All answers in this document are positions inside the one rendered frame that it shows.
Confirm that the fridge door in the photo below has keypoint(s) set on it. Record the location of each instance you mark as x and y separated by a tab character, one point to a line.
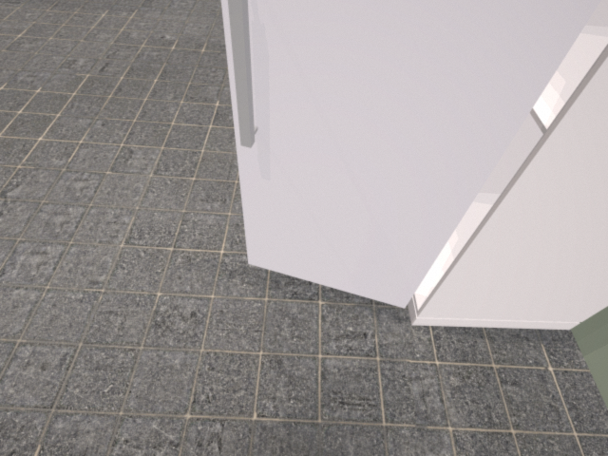
379	122

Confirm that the handle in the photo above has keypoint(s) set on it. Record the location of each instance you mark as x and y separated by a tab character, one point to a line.
240	36

